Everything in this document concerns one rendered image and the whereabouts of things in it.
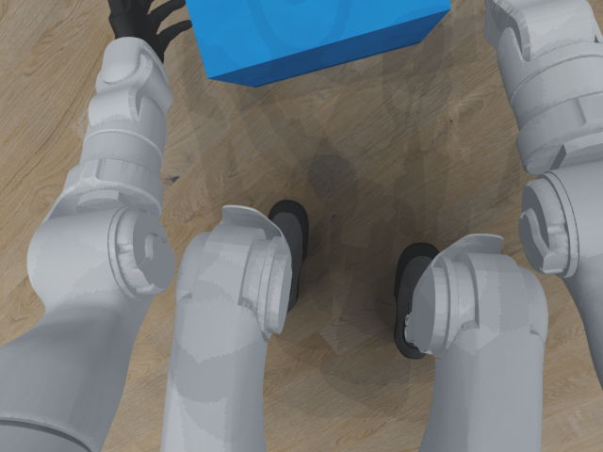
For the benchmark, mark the left robot foot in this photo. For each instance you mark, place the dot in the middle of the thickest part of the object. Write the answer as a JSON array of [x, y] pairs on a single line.
[[292, 220]]

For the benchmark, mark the left robot forearm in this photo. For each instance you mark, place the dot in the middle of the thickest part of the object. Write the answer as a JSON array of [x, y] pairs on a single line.
[[124, 145]]

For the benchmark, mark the robot right upper arm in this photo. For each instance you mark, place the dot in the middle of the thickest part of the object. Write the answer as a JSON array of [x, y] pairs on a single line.
[[561, 232]]

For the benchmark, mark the right robot forearm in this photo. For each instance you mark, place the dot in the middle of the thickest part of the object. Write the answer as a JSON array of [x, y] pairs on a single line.
[[550, 57]]

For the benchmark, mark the robot left upper arm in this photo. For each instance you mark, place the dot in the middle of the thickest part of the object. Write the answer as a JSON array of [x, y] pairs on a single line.
[[96, 273]]

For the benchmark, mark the robot right shin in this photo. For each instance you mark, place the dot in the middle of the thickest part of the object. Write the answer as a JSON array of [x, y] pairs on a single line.
[[482, 243]]

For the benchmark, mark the carton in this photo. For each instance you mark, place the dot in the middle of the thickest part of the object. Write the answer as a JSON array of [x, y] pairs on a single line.
[[259, 42]]

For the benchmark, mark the left robot hand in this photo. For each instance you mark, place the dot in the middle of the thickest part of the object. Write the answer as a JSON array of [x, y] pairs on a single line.
[[128, 18]]

